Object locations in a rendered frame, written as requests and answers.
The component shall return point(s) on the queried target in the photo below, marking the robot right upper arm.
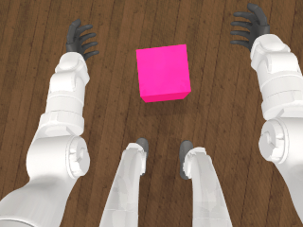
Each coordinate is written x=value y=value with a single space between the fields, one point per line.
x=281 y=142

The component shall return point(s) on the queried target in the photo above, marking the robot thigh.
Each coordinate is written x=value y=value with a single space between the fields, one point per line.
x=121 y=208
x=209 y=208

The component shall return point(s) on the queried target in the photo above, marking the left robot forearm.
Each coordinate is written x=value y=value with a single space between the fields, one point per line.
x=65 y=99

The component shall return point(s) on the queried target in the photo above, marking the right robot thigh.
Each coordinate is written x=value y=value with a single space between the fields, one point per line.
x=209 y=208

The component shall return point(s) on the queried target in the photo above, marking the carton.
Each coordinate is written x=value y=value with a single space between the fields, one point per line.
x=163 y=73

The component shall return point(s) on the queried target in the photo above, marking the left robot hand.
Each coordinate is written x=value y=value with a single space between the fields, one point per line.
x=74 y=40

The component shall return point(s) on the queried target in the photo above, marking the right robot forearm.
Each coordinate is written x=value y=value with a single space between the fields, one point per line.
x=279 y=77

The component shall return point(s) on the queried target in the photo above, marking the left robot thigh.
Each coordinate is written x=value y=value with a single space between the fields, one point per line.
x=121 y=208

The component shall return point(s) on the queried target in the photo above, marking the robot left upper arm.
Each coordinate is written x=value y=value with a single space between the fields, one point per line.
x=54 y=164

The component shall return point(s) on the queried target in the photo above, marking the right robot hand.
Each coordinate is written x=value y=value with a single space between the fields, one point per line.
x=258 y=26

